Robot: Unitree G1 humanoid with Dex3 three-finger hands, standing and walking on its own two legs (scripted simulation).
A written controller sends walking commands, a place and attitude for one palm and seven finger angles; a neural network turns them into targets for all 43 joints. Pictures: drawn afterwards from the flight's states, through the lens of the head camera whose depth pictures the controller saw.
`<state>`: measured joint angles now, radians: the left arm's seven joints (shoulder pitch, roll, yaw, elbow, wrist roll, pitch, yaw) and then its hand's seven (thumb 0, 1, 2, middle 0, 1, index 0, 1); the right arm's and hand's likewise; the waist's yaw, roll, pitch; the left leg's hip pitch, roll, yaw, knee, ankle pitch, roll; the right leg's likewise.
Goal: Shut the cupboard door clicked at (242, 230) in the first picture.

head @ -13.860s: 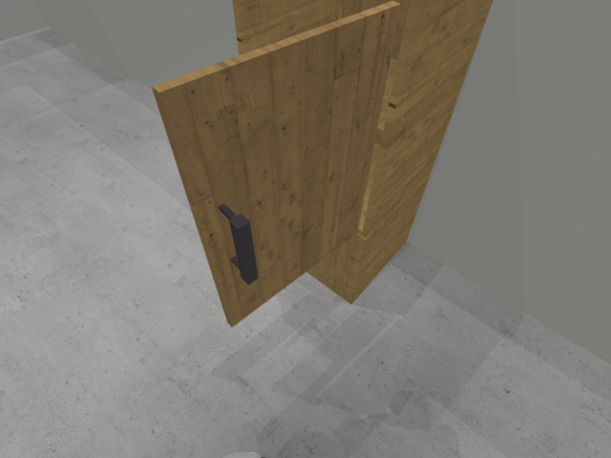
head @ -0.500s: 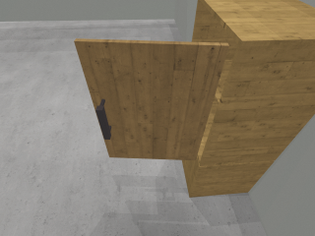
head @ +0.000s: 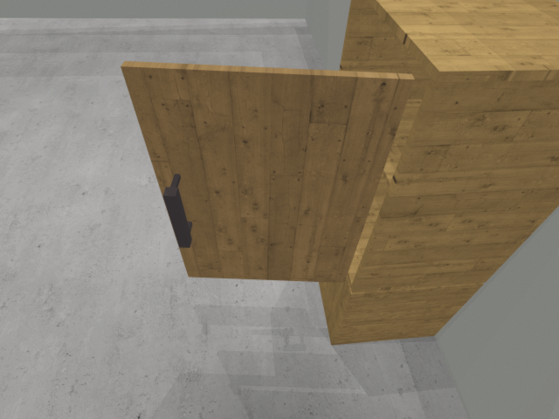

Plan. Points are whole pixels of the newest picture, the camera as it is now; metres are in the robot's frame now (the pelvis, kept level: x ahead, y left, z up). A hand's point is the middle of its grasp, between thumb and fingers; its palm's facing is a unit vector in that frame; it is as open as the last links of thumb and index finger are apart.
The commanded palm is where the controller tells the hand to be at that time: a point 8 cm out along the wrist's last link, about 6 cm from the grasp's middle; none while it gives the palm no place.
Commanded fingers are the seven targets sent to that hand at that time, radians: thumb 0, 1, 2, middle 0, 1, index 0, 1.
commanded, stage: look again from close up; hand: left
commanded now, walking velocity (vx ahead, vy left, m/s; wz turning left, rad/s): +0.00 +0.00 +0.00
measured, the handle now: (181, 211) +0.50 +0.23 -0.04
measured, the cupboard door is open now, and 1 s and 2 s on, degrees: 83 83 83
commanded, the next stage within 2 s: shuffle to correct the standing spot in 0.18 s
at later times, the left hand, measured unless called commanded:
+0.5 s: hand out of the picture +0.00 +0.17 -0.18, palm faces +0.05 -0.99 -0.15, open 7.4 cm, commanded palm none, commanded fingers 0.00 0.90 0.90 -0.20 -0.30 -0.20 -0.30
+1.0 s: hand out of the picture +0.06 +0.20 -0.18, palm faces +0.01 -0.97 -0.25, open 7.4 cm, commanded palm none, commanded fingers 0.00 0.90 0.90 -0.20 -0.30 -0.20 -0.30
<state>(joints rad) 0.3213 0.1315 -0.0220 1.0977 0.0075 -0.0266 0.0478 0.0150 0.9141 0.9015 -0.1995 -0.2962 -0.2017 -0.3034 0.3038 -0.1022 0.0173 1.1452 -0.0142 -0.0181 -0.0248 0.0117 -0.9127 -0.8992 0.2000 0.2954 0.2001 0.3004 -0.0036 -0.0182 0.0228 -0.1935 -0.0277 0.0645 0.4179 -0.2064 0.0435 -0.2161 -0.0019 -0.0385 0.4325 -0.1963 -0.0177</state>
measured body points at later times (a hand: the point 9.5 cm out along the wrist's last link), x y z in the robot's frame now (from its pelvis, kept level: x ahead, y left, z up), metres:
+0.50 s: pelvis +0.03 +0.01 +0.00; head +0.03 +0.03 +0.45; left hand +0.00 +0.23 -0.17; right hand +0.02 -0.21 -0.16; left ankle +0.01 +0.09 -0.74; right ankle +0.02 -0.11 -0.74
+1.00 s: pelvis +0.02 +0.01 -0.01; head +0.04 +0.01 +0.44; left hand +0.06 +0.25 -0.16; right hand +0.03 -0.21 -0.17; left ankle +0.01 +0.09 -0.74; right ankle +0.02 -0.11 -0.74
